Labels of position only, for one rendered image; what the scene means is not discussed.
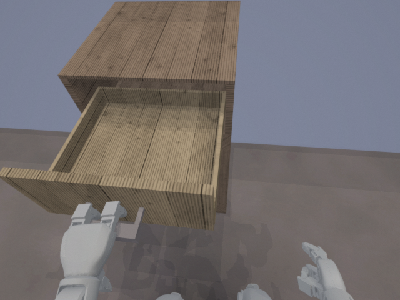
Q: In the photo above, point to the cabinet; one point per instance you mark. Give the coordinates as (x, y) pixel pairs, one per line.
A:
(189, 45)

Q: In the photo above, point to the right robot hand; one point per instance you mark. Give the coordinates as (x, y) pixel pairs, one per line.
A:
(315, 280)

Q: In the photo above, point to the handle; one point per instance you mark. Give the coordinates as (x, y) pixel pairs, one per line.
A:
(130, 233)

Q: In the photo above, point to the robot left forearm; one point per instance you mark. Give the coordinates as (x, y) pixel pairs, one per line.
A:
(78, 288)

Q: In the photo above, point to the left robot hand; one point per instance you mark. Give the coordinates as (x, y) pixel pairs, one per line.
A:
(86, 247)

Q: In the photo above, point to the robot right shin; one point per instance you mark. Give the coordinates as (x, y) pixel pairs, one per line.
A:
(252, 286)

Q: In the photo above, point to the drawer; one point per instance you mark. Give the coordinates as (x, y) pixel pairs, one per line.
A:
(158, 149)

